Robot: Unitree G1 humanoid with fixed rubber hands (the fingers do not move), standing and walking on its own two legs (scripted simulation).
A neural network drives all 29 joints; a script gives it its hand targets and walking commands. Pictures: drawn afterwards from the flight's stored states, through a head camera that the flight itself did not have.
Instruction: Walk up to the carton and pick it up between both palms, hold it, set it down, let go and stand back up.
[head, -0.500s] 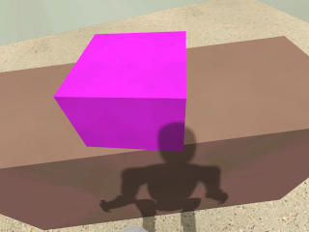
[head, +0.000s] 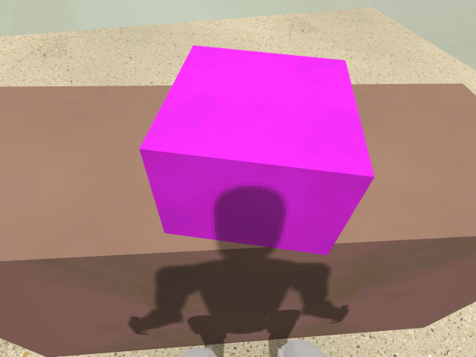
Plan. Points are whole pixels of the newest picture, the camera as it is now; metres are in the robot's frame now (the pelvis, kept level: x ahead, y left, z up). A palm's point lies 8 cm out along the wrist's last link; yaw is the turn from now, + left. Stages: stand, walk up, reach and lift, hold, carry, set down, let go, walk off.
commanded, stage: walk up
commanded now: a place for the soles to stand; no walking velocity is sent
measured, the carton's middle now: (256, 144) +0.46 -0.01 +0.11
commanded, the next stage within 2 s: none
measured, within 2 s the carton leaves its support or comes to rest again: neither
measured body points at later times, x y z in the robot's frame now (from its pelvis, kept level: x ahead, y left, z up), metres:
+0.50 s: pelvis -0.03 -0.05 +0.00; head -0.02 -0.07 +0.45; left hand +0.03 +0.26 -0.09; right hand +0.04 -0.34 -0.14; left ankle +0.01 +0.08 -0.68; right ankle +0.06 -0.17 -0.71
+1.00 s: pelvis -0.01 -0.03 +0.00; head +0.01 -0.02 +0.45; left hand +0.05 +0.28 -0.12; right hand +0.03 -0.33 -0.12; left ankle +0.02 +0.09 -0.71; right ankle +0.06 -0.16 -0.71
